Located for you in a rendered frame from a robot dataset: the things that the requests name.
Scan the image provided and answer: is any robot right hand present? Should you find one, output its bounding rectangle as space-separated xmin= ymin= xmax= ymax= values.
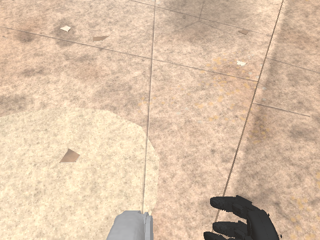
xmin=203 ymin=195 xmax=282 ymax=240

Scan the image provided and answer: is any left robot thigh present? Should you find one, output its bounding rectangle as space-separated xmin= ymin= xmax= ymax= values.
xmin=106 ymin=210 xmax=154 ymax=240

